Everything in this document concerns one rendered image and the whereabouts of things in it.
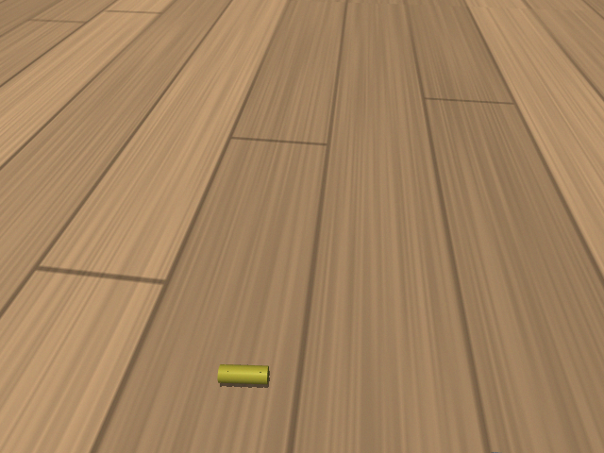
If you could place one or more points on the can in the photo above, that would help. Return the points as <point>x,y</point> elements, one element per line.
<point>245,374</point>

